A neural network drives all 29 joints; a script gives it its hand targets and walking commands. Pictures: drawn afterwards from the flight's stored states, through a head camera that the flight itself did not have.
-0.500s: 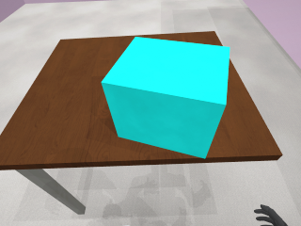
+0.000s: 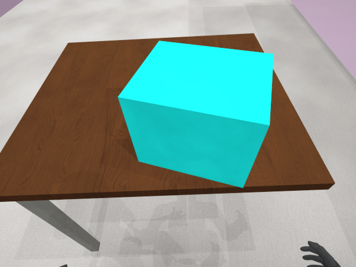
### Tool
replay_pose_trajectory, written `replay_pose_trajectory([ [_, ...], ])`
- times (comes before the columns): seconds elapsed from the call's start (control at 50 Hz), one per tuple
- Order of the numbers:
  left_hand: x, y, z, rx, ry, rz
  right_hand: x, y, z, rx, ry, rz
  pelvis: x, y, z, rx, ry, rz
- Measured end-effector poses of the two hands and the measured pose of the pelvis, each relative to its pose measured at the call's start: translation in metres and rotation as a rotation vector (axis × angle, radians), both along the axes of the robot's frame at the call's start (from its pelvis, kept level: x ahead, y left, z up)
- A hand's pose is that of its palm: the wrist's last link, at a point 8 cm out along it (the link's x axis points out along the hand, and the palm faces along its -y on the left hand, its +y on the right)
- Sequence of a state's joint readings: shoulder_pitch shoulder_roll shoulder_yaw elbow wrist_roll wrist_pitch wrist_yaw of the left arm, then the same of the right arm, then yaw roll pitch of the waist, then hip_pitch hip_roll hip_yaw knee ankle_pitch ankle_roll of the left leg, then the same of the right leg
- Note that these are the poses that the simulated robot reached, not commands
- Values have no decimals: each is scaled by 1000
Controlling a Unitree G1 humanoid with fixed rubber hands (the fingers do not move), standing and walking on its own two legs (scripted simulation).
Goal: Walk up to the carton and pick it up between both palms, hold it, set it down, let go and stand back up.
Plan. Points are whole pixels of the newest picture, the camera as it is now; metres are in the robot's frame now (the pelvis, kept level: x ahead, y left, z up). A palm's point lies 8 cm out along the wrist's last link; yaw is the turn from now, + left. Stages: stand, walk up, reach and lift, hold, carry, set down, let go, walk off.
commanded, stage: walk up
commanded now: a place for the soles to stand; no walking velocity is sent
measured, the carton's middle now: (200, 112) +0.45 -0.05 +0.10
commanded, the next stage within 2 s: reach and lift in 1.80 s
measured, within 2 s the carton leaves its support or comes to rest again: neither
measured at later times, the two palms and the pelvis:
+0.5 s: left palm out of the picture +0.07 +0.22 -0.09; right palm out of the picture +0.05 -0.40 -0.09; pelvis -0.02 -0.08 -0.01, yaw -4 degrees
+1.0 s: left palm out of the picture +0.10 +0.22 -0.09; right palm out of the picture +0.05 -0.39 -0.08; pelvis -0.03 -0.06 +0.00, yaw -5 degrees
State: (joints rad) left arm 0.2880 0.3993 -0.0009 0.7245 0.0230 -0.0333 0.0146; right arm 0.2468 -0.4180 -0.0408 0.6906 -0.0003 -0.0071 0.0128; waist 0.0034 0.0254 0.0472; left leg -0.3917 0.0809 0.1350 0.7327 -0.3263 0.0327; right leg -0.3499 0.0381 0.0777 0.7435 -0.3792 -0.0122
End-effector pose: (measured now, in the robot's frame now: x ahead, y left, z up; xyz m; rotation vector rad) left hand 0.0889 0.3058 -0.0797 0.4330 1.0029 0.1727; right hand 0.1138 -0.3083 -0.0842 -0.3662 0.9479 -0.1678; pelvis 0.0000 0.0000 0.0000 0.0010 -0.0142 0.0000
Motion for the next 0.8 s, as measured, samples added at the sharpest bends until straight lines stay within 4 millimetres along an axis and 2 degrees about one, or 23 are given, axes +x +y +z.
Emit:
replay_pose_trajectory([
  [0.14, -1, -1, -1, -3, 6, -3, 2, 0, 1, -2, -8, 2, 0, 0, 0, 0, 0, 0],
  [0.2, -1, -6, -3, -13, 33, -11, -8, -9, 2, -23, -11, -11, -1, -5, 0, 2, -2, -6],
  [0.34, 0, -46, -11, -51, 58, -55, -51, -53, 5, -67, 33, -70, -9, -38, -1, 2, -6, -45],
  [0.42, -12, -73, -22, -41, 65, -66, -58, -83, -9, -59, 11, -94, -14, -66, -14, 25, -38, -65],
  [0.48, -19, -85, -14, -33, 69, -63, -59, -93, -7, -45, 9, -106, -16, -76, -9, 35, -49, -72],
  [0.6, -15, -91, -8, -12, 74, -74, -66, -98, -9, -29, 51, -105, -21, -83, -4, 39, -6, -78],
  [0.72, -9, -84, -18, -33, 86, -79, -78, -90, -10, -48, 113, -114, -21, -72, -6, 23, 35, -82],
  [0.8, 2, -79, -17, -45, 48, -72, -81, -85, -4, -59, 108, -118, -17, -66, -4, 18, 37, -80],
])
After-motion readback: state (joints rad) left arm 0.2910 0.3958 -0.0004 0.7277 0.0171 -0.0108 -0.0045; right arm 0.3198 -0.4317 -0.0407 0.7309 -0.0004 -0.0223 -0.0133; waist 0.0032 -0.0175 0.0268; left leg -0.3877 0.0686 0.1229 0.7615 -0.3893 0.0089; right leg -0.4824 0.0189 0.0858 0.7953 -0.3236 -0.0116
